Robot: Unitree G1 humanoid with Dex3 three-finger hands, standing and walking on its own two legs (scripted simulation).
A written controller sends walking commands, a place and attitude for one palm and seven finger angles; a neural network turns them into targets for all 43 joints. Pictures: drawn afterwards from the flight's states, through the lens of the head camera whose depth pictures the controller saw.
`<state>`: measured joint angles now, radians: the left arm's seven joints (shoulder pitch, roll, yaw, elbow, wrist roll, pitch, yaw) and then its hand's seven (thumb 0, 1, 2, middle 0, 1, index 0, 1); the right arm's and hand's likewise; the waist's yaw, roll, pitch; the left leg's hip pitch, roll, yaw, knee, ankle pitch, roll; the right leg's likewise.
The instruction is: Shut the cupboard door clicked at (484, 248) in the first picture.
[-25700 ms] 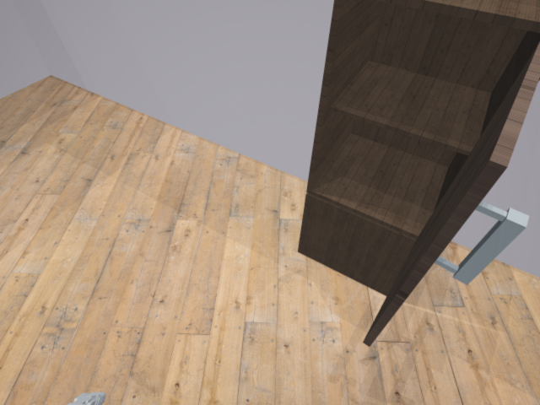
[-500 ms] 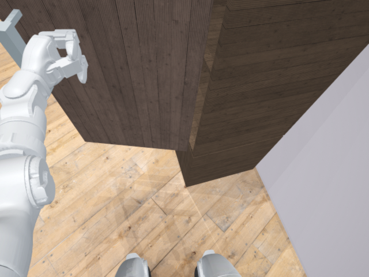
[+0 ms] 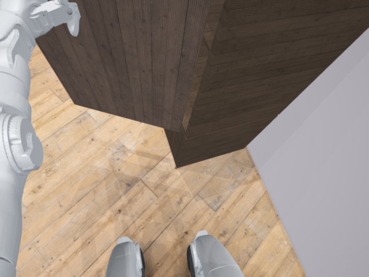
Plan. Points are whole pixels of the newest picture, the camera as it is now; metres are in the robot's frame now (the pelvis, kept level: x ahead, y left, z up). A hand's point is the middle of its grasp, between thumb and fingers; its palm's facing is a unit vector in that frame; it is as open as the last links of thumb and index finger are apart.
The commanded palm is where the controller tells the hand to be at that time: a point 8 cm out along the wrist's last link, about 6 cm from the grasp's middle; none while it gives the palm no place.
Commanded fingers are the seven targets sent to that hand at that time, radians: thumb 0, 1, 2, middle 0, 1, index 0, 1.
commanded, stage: push the door shut along its arc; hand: left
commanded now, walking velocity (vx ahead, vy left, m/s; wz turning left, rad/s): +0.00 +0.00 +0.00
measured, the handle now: out of the picture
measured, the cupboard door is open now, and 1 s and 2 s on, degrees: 58 51 51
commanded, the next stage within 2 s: pull the fist back off the door in 0.04 s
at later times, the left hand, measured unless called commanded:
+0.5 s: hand (93, 5) +0.60 +0.09 +0.14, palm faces +0.07 -1.00 +0.00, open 3.2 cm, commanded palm +0.56 +0.13 +0.15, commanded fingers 0.00 0.90 0.90 -1.30 -1.50 -1.30 -1.50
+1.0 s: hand (96, 40) +0.51 +0.08 +0.15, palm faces +0.07 -1.00 -0.01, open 3.1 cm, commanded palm +0.48 +0.13 +0.15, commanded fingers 0.00 0.90 0.90 -1.30 -1.50 -1.30 -1.50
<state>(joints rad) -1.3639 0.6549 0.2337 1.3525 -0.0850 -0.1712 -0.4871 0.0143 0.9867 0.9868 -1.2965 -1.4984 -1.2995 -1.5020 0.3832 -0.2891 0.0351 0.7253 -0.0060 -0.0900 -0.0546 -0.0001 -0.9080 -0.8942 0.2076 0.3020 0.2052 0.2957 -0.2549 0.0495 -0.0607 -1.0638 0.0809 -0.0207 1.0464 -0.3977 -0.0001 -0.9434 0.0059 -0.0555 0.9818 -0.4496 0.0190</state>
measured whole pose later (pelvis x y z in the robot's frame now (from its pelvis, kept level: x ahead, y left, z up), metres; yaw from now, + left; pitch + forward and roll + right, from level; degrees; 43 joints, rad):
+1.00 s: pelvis +0.03 -0.03 +0.04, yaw +1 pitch +14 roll +0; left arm -0.82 0.22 0.25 1.03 -0.07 -0.34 0.04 0.02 0.90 0.90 -1.30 -1.50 -1.30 -1.50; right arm 0.35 -0.27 -0.04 0.67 -0.01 0.00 0.03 0.00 -0.91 -0.89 0.20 0.30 0.20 0.29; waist -0.12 0.05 -0.10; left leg -0.68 0.08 0.02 0.80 -0.36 -0.04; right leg -0.61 0.00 -0.03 0.80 -0.44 -0.01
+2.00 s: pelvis +0.03 -0.01 +0.08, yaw +1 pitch -3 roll +0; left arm 0.10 0.28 0.17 -0.05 -0.08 -0.05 0.08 0.02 0.90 0.90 -0.90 -1.06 -0.90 -1.07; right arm 0.15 -0.22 0.05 0.58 0.03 -0.04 -0.08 0.01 -0.91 -0.89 0.20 0.30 0.20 0.30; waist 0.04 0.06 0.01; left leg -0.16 0.04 0.04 0.43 -0.21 -0.02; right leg -0.09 -0.03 -0.02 0.43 -0.28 0.01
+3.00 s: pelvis +0.04 -0.01 +0.08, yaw +2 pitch -1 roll -1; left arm 0.48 0.36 0.39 -0.37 -0.07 -0.12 0.10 0.02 0.89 0.90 -0.21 -0.30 -0.21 -0.30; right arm 0.17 -0.24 0.00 0.61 0.01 -0.02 -0.08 0.01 -0.91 -0.89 0.21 0.30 0.20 0.30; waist 0.03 0.08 -0.01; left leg -0.23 0.05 0.03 0.49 -0.25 -0.01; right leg -0.13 -0.02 -0.03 0.43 -0.29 0.02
